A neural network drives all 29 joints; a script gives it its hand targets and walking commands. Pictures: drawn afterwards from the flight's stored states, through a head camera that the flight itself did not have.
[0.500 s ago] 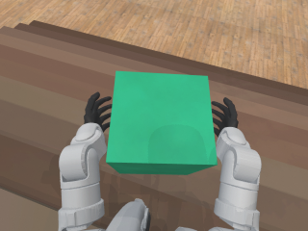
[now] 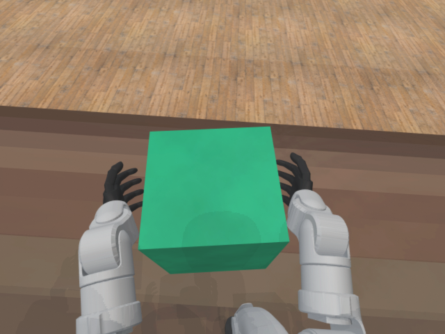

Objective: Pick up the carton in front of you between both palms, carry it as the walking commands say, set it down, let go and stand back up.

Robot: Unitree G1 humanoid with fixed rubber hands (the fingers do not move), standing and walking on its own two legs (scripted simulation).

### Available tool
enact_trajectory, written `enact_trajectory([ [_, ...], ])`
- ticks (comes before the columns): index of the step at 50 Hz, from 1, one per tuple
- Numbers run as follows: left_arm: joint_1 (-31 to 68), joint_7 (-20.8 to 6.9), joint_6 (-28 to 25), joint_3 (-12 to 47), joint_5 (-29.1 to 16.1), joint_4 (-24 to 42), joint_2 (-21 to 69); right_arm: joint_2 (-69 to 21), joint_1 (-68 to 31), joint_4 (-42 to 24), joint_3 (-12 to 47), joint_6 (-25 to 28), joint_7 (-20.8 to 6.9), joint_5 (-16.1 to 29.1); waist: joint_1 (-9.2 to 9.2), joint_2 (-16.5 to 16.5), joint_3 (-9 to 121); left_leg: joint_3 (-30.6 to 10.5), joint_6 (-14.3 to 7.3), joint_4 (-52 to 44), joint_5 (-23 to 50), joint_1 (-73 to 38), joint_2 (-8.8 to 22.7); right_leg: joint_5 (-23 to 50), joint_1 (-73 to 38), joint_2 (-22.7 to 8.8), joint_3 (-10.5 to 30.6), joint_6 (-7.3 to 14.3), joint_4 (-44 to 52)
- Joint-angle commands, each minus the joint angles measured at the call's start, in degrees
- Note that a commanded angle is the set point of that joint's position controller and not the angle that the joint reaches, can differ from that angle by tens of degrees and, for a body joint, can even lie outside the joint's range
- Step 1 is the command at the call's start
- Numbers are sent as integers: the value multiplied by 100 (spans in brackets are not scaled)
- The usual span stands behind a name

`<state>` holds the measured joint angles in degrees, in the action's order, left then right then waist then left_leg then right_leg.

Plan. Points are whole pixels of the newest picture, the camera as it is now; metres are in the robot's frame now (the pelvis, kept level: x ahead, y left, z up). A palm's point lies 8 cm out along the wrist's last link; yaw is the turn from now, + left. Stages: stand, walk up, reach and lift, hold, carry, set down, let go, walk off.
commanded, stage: carry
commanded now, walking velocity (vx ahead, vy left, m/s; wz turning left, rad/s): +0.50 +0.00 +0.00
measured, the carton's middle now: (214, 208) +0.34 -0.03 +0.00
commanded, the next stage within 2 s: none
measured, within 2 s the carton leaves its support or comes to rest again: neither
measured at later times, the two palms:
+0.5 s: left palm (154, 126) +0.65 +0.10 -0.07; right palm (260, 123) +0.65 -0.21 -0.09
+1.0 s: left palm (177, 89) +1.03 +0.03 -0.24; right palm (250, 83) +1.03 -0.28 -0.23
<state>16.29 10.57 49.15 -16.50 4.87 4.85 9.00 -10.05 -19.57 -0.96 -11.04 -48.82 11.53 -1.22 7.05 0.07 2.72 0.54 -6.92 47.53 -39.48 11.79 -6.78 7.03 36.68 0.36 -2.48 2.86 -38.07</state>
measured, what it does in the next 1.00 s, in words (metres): goes down: right foot 0.13 m lower, then left foot 0.13 m lower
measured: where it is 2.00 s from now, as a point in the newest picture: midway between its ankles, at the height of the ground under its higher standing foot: (210, 172)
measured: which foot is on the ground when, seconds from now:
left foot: down 0.00-0.08, up 0.10-0.56, down 0.58-1.00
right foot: up 0.00-0.06, down 0.08-0.58, up 0.60-0.94, down 0.96-1.00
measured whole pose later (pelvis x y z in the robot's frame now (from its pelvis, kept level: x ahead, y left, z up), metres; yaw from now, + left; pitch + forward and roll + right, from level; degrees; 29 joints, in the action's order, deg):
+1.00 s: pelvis +0.71 -0.12 -0.33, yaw -1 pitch +3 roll +2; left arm 19.2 12.4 45.4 -14.0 2.2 -1.2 7.2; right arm -7.6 -20.3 0.9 -10.9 -46.5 13.1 -0.2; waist 0.6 -2.1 5.0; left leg -0.1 -2.5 82.0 -41.2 21.2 -2.8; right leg -6.4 24.1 -0.2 -2.8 4.2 -30.8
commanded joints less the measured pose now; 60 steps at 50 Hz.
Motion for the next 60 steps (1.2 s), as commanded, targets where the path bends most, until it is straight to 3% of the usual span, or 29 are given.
enact_trajectory([
  [1, 2760, 32, -205, 3393, -667, 255, 3617, -4225, -2654, -434, 3751, 205, -164, 1008, -1302, 520, 2036, -225, 158, 2222, 6127, 489, 874, 1522, -3729, 240, -620, 181, 1059],
  [2, 2672, 111, -195, 3304, -704, 285, 3389, -4095, -2696, -494, 3686, 182, -98, 1009, -1903, -545, 2191, 168, 426, 4368, 3925, 1332, 475, 1522, -4616, -388, -67, 562, 1185],
  [3, 2502, 197, -148, 3180, -639, 14, 3095, -3823, -2610, -467, 3496, 126, 0, 936, -1737, -1695, 2168, 76, 529, 5761, -105, 3261, -150, 3752, -5850, -1127, 1109, 945, 42],
  [4, 2470, 286, -119, 3287, -751, -18, 2997, -3433, -2340, -384, 3211, 49, 106, 747, -1390, -1556, 2584, -313, 549, 5893, -237, 4027, -10, 3847, -6215, -1755, 2772, 1350, -415],
  [5, 2680, 335, -72, 3455, -935, 141, 2970, -3210, -2195, -308, 2877, 15, 221, 585, -1391, -939, 2527, -395, 484, 5567, 239, 4324, 78, 1923, -5912, -1996, 3532, 1632, -143],
  [7, 3153, 220, -31, 3797, -1506, 244, 3428, -3116, -2154, -212, 2395, 5, 331, 317, -1139, 212, 1989, -355, 466, 3984, 484, 3723, 566, -167, -4165, -1667, 3473, 1559, 585],
  [9, 3759, 26, -57, 4068, -1849, 244, 3930, -3345, -2280, -53, 2255, 82, 267, 260, -968, 107, 1801, -499, 552, 3342, 1074, 2986, 638, -1192, -2791, -1638, 3801, 1629, 958],
  [17, 3486, -235, -331, 4082, -1740, -301, 4409, -4080, -2864, -17, 2717, 458, 32, 373, -1421, -402, 1771, -14, 380, 1117, 4346, 3702, 748, 766, -3630, -661, 1980, 667, -279],
  [20, 2938, -121, -458, 3807, -1406, -627, 4224, -3862, -2605, 162, 2812, 490, 53, 280, -1529, -25, 1403, 400, 347, -878, 5756, 3018, 466, 55, -3313, 32, 1422, 386, -700],
  [23, 2660, -37, -513, 3689, -1339, -485, 4138, -3769, -2834, -362, 3027, 489, 61, 517, -1501, -619, 1153, 1026, 363, -1996, 5997, 1376, 122, 23, -2631, 195, 864, 303, -1273],
  [25, 2493, 35, -521, 3639, -1288, -394, 3956, -3602, -2758, -466, 3057, 423, 78, 603, -1088, -832, 1480, 1175, 308, -1931, 5973, 120, -58, 1220, -2276, 68, 533, 182, -2407],
  [26, 2546, 68, -502, 3656, -1267, -245, 3796, -3460, -2574, -465, 3010, 382, 103, 584, -520, -381, 1734, 1049, 161, -2308, 6106, -786, 62, 1514, -1900, 14, 306, 50, -3570],
  [27, 2838, 96, -461, 3674, -1239, -59, 3619, -3259, -2325, -320, 2890, 331, 149, 540, 395, 455, 1985, 454, -357, -2044, 6350, -2119, 578, 131, -748, 101, 0, -174, -5813],
  [28, 2726, 145, -414, 3628, -1175, -79, 3499, -3094, -2021, -122, 2853, 281, 211, 499, 460, 1397, 1976, -1141, -994, -1262, 8047, -3474, 1803, -4582, 1233, 668, 12, -410, -7178],
  [29, 2464, 207, -351, 3435, -1036, -162, 3213, -3058, -1693, 70, 2880, 219, 258, 469, 127, 802, 2327, -2889, -1428, -918, 7444, -3968, 2369, -4595, 2230, 624, 774, -337, -6630],
  [30, 2409, 250, -336, 3233, -889, 12, 3060, -3336, -2058, -165, 3155, 191, 252, 682, 98, -63, 2194, -3545, -1499, -1177, 5456, -3226, 2583, -4060, 2343, 281, 1092, -242, -5852],
  [33, 2593, 267, -320, 2746, -775, 129, 3059, -3815, -3208, -774, 3763, 175, 85, 1537, -392, -476, 1707, -3016, -1396, -1442, 3817, -652, 2271, -3096, 1149, -215, 1068, -121, -3700],
  [37, 3102, 78, -397, 2974, -868, 14, 3561, -4302, -3662, -610, 3854, 153, -97, 1591, -366, 230, 1790, -2084, -1148, -1140, 4413, 494, 1796, -932, 10, -102, 476, -43, -2604],
  [40, 3211, 16, -453, 3175, -998, 56, 3672, -4282, -3149, -285, 3686, 222, -148, 1424, -39, 184, 1521, -1325, -605, -411, 2569, 574, 997, 1042, -367, -62, 206, 28, -405],
  [43, 3044, 65, -473, 3317, -910, -66, 3552, -4057, -2610, -28, 3401, 310, -59, 1066, -30, 699, 1477, -810, -345, 360, 2773, 525, 780, 1252, -1499, 175, -297, -59, 774],
  [45, 2838, 130, -419, 3359, -964, -98, 3368, -3907, -2413, 47, 3252, 312, 28, 900, -607, 646, 1757, -293, -13, 1650, 3834, 449, 680, 1121, -2626, 139, -623, -35, 1328],
  [46, 2819, 184, -378, 3280, -915, -135, 3229, -3752, -2260, 80, 3199, 291, 74, 835, -1010, 192, 2006, -59, 167, 2914, 4196, 793, 683, 885, -3566, -34, -436, 140, 1424],
  [47, 2631, 234, -331, 3215, -890, -230, 3049, -3536, -2169, 91, 3070, 239, 115, 745, -1434, -950, 1977, 37, 466, 4709, 1329, 2466, 394, 2271, -4802, -865, 614, 570, 652],
  [48, 2496, 306, -282, 3243, -922, -539, 2975, -3362, -1855, 374, 2854, 168, 196, 558, -1329, -1311, 2305, -344, 700, 5402, -99, 4069, 262, 3493, -6045, -1668, 2329, 1133, -434],
  [50, 2747, 325, -293, 3574, -1251, -326, 3431, -3314, -1610, 300, 2462, 189, 289, 298, -1216, -647, 2504, -534, 457, 4914, 599, 4986, 609, 154, -5678, -2025, 3620, 1545, -46],
  [52, 3158, 160, -337, 3711, -1512, -402, 3970, -3537, -2135, 135, 2381, 303, 235, 322, -1288, -174, 2101, -612, 560, 3956, 586, 4801, 787, -57, -4528, -1997, 3779, 1624, 88],
  [53, 3148, 66, -350, 3751, -1521, -560, 4168, -3712, -2296, 327, 2498, 360, 182, 354, -1197, 85, 1854, -629, 585, 3459, 822, 4193, 814, -426, -3648, -1676, 3499, 1450, 343],
  [57, 3697, -90, -661, 4124, -1606, -73, 4469, -4125, -3053, -41, 2825, 761, 18, 622, -1116, -856, 1680, -99, 597, 1227, 2574, 3284, 746, 517, -2955, -1185, 2312, 1239, 155],
  [60, 3092, -92, -878, 4126, -1635, -231, 4227, -3883, -2583, -98, 2866, 966, 64, 524, -1595, -692, 1916, 168, 342, 288, 5075, 3402, 719, -603, -3600, -449, 1231, 746, -942],
])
